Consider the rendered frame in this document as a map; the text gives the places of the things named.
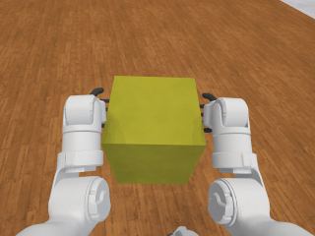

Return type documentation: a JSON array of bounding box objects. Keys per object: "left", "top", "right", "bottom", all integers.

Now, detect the robot left upper arm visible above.
[{"left": 16, "top": 176, "right": 111, "bottom": 236}]

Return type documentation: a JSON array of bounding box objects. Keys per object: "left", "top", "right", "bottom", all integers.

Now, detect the robot right upper arm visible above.
[{"left": 208, "top": 178, "right": 314, "bottom": 236}]

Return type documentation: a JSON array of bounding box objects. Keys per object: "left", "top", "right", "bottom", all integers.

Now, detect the carton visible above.
[{"left": 101, "top": 76, "right": 207, "bottom": 185}]

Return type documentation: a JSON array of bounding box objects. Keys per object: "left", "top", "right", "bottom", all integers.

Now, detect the robot left forearm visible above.
[{"left": 48, "top": 94, "right": 106, "bottom": 214}]

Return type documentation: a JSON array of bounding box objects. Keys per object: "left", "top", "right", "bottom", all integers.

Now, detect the robot right shin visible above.
[{"left": 174, "top": 226, "right": 187, "bottom": 233}]

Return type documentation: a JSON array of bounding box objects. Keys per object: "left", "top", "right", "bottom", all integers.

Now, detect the robot right forearm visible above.
[{"left": 203, "top": 97, "right": 270, "bottom": 206}]

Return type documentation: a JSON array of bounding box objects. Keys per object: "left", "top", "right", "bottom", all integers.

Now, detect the right robot hand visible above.
[{"left": 199, "top": 92, "right": 217, "bottom": 133}]

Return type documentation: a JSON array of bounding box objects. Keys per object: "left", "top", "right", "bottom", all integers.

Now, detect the left robot hand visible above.
[{"left": 90, "top": 88, "right": 110, "bottom": 128}]

